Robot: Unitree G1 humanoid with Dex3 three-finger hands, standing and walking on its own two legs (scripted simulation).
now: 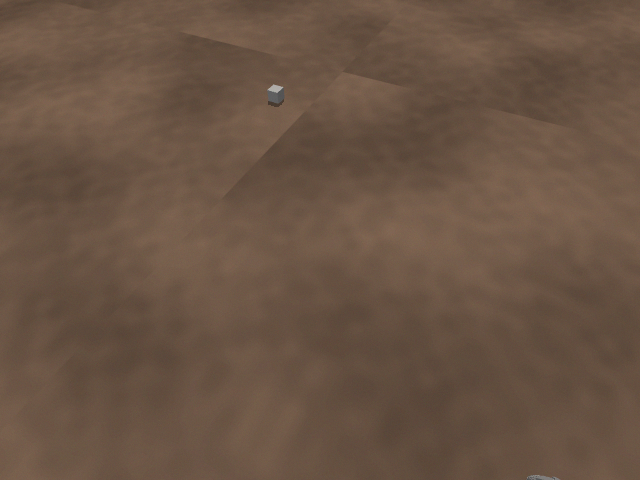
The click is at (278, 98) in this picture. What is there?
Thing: cube
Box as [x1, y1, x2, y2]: [267, 84, 284, 103]
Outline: 273,84 267,90 268,99 278,103 284,97 283,87
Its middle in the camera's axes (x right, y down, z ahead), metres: -0.26 -0.86 +2.26
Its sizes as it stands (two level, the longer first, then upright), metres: 0.069 0.069 0.069
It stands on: the floor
